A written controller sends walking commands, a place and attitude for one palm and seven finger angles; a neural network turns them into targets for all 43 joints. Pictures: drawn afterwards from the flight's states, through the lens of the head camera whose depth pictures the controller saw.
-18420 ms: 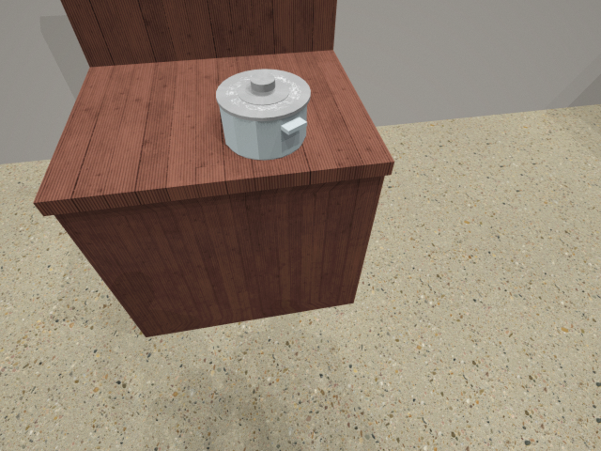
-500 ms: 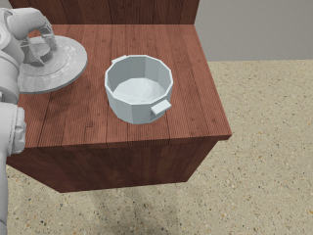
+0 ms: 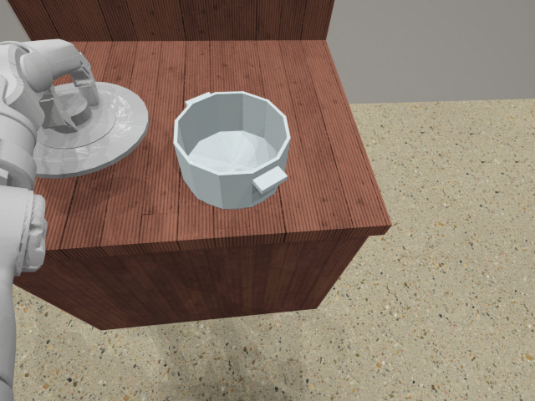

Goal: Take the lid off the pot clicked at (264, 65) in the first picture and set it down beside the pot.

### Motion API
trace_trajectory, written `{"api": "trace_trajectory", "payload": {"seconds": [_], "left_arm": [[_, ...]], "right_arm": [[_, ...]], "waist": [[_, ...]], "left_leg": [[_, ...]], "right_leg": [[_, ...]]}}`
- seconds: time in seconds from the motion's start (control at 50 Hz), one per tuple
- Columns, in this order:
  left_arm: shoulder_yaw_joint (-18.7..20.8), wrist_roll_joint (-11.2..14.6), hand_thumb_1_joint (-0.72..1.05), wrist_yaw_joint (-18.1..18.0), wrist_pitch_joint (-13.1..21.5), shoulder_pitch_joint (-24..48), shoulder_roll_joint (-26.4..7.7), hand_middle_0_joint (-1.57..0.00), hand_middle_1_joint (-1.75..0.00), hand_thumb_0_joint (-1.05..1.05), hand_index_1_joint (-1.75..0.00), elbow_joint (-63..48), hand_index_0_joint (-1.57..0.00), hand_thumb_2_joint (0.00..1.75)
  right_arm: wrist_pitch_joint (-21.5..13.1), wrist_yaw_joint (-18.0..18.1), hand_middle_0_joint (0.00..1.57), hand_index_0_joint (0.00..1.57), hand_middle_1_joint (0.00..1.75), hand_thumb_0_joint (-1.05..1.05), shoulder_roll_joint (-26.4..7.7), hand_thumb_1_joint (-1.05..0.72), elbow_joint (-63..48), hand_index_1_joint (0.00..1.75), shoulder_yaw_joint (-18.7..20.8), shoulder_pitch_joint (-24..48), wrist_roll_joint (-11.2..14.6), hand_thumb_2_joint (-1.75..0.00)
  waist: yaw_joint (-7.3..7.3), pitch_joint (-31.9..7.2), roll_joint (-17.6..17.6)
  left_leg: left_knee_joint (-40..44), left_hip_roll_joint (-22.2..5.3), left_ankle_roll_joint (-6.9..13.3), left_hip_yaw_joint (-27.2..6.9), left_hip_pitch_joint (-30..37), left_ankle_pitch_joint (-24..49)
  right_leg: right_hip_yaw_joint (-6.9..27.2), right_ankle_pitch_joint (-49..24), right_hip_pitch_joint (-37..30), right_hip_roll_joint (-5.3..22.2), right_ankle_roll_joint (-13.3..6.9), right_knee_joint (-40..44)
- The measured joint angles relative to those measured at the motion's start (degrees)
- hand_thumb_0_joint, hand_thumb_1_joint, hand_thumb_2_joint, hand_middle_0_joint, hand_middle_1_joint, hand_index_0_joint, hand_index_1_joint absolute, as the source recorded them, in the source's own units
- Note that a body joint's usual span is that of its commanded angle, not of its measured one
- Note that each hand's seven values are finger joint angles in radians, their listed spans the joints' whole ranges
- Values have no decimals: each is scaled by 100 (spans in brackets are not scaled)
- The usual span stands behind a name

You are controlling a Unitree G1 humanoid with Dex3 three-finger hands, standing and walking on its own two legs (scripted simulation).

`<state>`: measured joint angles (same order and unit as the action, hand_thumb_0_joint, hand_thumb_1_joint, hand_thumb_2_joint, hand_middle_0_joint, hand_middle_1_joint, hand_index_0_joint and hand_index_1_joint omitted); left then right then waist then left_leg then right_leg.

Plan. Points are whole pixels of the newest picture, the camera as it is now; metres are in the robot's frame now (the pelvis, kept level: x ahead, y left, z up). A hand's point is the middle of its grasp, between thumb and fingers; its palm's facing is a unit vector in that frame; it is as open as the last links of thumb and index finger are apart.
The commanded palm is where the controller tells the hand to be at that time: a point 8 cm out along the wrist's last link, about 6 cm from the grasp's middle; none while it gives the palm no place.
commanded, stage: lower the lid onto the table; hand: left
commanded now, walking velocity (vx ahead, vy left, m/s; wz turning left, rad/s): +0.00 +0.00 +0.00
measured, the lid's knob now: (69, 110) +0.52 +0.26 +0.12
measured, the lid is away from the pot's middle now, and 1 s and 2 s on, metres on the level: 0.24 0.24 0.23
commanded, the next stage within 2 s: open the fingers wide in 1.88 s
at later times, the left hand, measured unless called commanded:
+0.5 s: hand (74, 119) +0.51 +0.26 +0.11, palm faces -0.47 -0.12 -0.88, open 8.4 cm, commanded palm +0.55 +0.25 +0.18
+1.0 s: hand (78, 140) +0.51 +0.26 +0.07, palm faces -0.50 -0.11 -0.86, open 8.4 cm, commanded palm +0.56 +0.25 +0.14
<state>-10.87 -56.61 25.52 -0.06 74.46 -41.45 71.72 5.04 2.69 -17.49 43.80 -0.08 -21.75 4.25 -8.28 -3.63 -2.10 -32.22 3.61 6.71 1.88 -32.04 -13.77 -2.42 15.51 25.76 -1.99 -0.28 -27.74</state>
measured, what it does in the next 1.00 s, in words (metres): stands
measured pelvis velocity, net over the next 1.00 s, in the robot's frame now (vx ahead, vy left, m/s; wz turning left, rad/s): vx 0.00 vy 0.00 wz -0.03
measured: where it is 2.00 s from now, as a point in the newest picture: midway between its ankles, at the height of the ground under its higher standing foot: outside the picture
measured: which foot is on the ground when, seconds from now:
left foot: down 0.00-1.00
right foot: down 0.00-1.00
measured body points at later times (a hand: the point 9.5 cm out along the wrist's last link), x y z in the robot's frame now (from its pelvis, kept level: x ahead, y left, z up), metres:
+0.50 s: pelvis +0.01 +0.00 +0.00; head +0.10 +0.01 +0.44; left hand +0.53 +0.26 +0.16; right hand -0.03 -0.29 -0.12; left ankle +0.01 +0.04 -0.73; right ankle -0.03 -0.13 -0.73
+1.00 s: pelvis +0.00 +0.00 -0.01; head +0.11 +0.02 +0.43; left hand +0.53 +0.27 +0.12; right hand -0.04 -0.28 -0.12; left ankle +0.01 +0.04 -0.73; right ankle -0.03 -0.13 -0.73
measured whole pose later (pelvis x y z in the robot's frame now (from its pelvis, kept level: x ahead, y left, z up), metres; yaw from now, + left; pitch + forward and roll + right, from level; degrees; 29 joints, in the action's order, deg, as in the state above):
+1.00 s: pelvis +0.00 +0.00 -0.01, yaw -2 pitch +17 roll -4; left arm -6.7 -58.0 21.3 4.7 69.2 -43.5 74.4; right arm 5.9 4.4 -17.1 43.2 -0.9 -22.5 4.2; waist -9.8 -4.7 -2.2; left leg -38.9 2.2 7.1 2.8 -39.6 -16.9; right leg -1.6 17.5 33.1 -3.2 0.0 -33.0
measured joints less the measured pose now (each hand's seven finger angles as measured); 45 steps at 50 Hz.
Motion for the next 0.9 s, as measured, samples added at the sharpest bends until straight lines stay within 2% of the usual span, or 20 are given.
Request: {"api": "trace_trajectory", "payload": {"seconds": [0.22,0.44,0.66,0.9], "left_arm": [[114,-17,12,-162,66,-54,71,-64,-96,-1,-96,185,-62,82],[399,-126,12,-274,136,-252,-109,-64,-96,-1,-96,234,-61,82],[423,-82,12,-223,330,-512,-267,-64,-96,0,-96,122,-61,82],[358,-88,12,-357,419,-497,-181,-64,-96,0,-96,229,-61,82]], "right_arm": [[-45,45,21,21,30,0,13,-90,41,30,-37,-1,-2,-90],[-24,90,21,21,30,0,35,-90,-33,30,-55,-77,-7,-90],[84,146,21,21,30,0,20,-90,-33,30,-40,-98,12,-90],[104,140,21,21,30,0,17,-90,-28,30,-46,-70,-1,-90]], "waist": [[-60,-40,0],[-121,-69,-16],[-106,-81,1],[-107,-106,-13]], "left_leg": [[-87,-35,-1,51,-121,-51],[-186,-99,-18,106,-236,-132],[-373,-142,-15,96,-411,-226],[-568,-128,23,75,-642,-282]], "right_leg": [[51,35,145,-27,-3,-100],[113,64,262,-85,-14,-150],[101,115,402,-126,-15,-260],[65,173,612,-110,14,-435]]}}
